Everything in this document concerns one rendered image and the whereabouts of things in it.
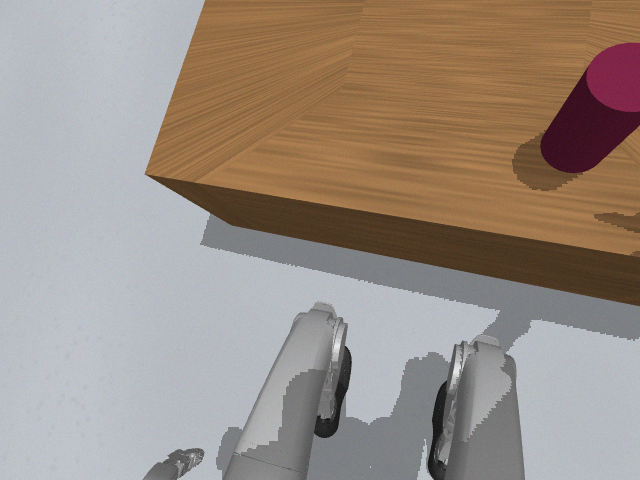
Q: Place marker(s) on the left robot hand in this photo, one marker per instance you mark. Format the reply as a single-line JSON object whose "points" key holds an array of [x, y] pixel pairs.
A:
{"points": [[176, 464]]}

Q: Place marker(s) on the right robot foot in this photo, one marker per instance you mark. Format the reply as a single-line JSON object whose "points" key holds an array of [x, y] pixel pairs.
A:
{"points": [[436, 467]]}

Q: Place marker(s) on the left robot foot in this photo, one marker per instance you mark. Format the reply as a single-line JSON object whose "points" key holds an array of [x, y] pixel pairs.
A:
{"points": [[325, 428]]}

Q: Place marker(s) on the can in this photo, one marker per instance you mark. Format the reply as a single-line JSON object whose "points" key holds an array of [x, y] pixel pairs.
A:
{"points": [[602, 110]]}

